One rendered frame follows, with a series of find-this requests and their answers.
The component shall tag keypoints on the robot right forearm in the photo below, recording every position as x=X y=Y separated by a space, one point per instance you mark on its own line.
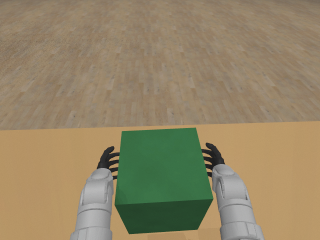
x=234 y=206

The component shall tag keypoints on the robot left forearm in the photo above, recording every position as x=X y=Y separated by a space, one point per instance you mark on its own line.
x=95 y=207

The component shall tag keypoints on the carton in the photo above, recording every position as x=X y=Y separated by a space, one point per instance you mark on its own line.
x=162 y=181

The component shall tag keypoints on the robot left hand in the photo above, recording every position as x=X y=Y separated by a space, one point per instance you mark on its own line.
x=105 y=163

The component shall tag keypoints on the robot right hand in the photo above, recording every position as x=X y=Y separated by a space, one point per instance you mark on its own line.
x=215 y=158

